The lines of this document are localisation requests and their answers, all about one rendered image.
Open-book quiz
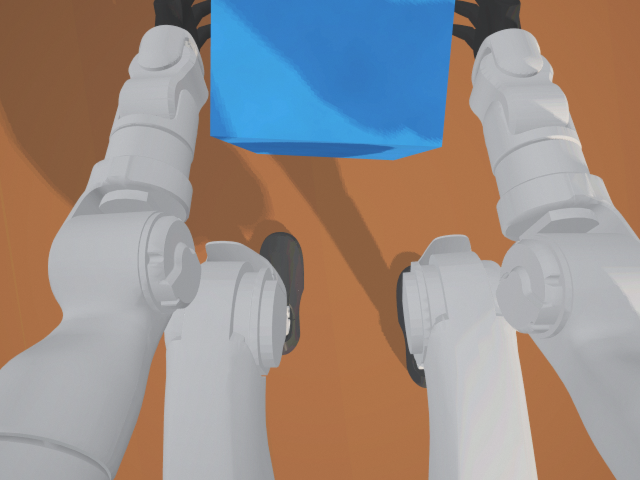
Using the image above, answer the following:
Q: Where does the right robot forearm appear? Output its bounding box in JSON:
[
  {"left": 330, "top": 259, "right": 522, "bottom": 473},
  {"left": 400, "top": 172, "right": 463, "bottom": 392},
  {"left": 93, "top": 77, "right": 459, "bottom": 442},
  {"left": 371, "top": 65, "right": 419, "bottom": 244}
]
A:
[{"left": 469, "top": 28, "right": 640, "bottom": 243}]

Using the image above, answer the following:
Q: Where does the robot right foot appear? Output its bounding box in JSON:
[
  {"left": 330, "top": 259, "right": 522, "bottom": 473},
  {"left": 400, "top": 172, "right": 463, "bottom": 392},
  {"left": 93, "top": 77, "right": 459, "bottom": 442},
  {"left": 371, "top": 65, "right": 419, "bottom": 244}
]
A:
[{"left": 396, "top": 265, "right": 427, "bottom": 388}]

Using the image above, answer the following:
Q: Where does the robot left hand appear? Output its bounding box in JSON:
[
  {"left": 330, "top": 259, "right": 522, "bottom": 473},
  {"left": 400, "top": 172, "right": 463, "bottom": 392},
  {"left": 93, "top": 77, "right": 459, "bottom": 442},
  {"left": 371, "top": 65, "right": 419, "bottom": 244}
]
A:
[{"left": 153, "top": 0, "right": 211, "bottom": 52}]

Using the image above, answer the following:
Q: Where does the carton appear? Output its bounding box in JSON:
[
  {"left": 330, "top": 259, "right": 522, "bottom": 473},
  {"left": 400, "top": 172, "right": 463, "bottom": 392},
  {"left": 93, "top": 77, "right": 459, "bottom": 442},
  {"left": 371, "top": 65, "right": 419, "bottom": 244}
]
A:
[{"left": 210, "top": 0, "right": 455, "bottom": 160}]

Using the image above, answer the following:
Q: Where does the robot left upper arm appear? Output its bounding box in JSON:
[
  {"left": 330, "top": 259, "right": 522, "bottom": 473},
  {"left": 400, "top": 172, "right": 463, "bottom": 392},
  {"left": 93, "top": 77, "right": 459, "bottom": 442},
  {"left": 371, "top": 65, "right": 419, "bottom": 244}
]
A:
[{"left": 0, "top": 211, "right": 201, "bottom": 480}]

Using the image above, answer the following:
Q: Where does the robot right thigh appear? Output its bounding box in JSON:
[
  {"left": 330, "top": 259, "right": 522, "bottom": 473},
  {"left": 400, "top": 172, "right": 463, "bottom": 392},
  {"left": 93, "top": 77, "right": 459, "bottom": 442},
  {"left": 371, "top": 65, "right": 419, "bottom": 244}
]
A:
[{"left": 402, "top": 251, "right": 538, "bottom": 480}]

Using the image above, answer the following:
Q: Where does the robot right hand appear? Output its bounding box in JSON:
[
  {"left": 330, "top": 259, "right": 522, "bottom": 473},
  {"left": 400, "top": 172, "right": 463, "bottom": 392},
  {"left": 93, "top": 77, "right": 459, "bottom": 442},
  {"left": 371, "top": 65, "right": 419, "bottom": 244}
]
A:
[{"left": 452, "top": 0, "right": 521, "bottom": 58}]

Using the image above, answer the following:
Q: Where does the robot right upper arm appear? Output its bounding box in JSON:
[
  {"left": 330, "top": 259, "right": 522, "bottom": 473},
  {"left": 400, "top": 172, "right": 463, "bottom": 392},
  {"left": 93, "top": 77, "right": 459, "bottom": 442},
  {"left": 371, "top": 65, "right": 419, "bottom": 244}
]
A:
[{"left": 496, "top": 233, "right": 640, "bottom": 480}]

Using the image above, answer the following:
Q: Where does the left robot forearm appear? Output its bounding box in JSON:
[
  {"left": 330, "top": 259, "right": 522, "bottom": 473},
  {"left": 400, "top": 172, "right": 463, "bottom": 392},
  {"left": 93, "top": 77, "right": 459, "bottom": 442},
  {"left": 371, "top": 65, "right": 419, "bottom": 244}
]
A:
[{"left": 48, "top": 25, "right": 209, "bottom": 302}]

